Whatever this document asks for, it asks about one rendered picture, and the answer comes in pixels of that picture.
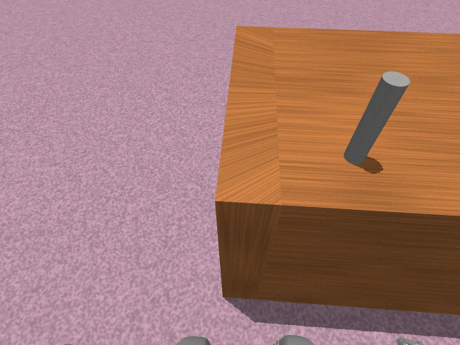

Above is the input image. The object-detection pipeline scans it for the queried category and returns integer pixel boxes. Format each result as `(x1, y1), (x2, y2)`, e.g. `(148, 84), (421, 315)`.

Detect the can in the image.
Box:
(344, 71), (410, 165)

